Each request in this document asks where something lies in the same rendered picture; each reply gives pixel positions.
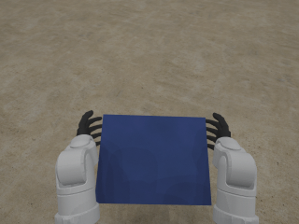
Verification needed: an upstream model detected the robot left hand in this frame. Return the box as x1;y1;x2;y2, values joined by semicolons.
76;110;103;146

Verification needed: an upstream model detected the robot right hand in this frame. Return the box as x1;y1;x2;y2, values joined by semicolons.
206;112;231;150

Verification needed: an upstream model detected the robot left forearm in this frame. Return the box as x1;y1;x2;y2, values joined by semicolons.
54;134;100;224

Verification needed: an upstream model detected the carton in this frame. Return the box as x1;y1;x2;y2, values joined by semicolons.
95;114;212;205

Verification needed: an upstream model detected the robot right forearm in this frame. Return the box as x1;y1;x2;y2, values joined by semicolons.
212;136;259;224

